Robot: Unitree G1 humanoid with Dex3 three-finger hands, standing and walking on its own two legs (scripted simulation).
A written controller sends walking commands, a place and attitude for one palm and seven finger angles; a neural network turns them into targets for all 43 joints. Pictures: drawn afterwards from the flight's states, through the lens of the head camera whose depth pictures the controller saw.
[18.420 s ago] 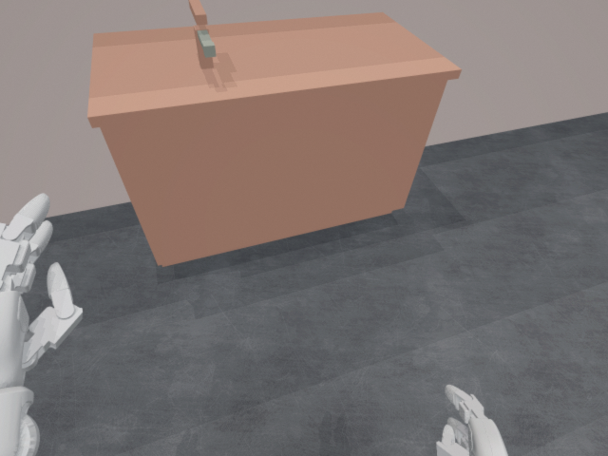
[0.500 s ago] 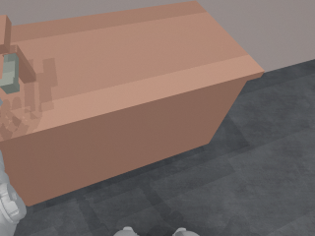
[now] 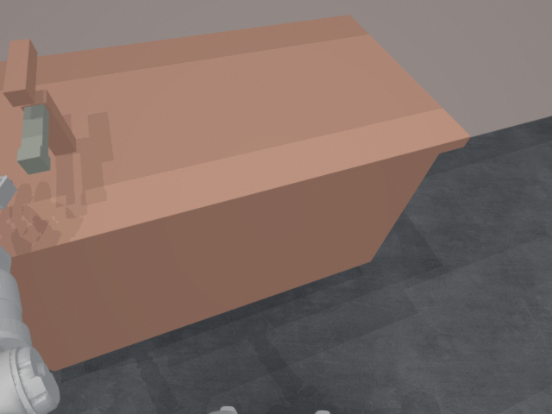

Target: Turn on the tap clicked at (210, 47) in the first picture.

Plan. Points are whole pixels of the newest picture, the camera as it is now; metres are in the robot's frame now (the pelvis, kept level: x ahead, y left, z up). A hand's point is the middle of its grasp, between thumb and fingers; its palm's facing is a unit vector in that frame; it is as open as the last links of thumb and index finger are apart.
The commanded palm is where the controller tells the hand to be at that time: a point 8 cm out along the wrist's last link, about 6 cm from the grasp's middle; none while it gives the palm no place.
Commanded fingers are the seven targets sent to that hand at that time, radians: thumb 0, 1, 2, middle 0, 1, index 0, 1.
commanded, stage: push the lever round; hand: left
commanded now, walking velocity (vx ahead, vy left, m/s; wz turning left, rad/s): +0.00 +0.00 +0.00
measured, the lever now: (34, 159) +0.43 +0.36 +0.11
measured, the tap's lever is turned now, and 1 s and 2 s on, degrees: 0 6 35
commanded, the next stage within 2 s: none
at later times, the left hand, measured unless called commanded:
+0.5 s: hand (32, 180) +0.40 +0.35 +0.10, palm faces +0.58 -0.81 -0.07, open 7.8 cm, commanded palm +0.35 +0.38 +0.10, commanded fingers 0.00 0.90 0.90 -0.15 -0.15 -0.15 -0.15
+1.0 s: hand (51, 181) +0.40 +0.32 +0.10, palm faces +0.62 -0.78 -0.05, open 7.5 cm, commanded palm +0.36 +0.34 +0.10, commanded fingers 0.00 0.90 0.90 -0.15 -0.15 -0.15 -0.15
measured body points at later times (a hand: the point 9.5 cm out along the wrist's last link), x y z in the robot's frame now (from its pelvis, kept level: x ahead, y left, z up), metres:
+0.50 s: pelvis +0.00 -0.01 +0.00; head +0.07 +0.00 +0.45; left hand +0.37 +0.39 +0.10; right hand +0.06 -0.28 -0.11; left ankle +0.00 +0.09 -0.71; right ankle +0.01 -0.11 -0.71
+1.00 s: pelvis +0.00 -0.01 +0.00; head +0.05 +0.00 +0.45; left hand +0.36 +0.36 +0.11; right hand +0.08 -0.28 -0.11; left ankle +0.00 +0.09 -0.71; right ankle +0.01 -0.11 -0.71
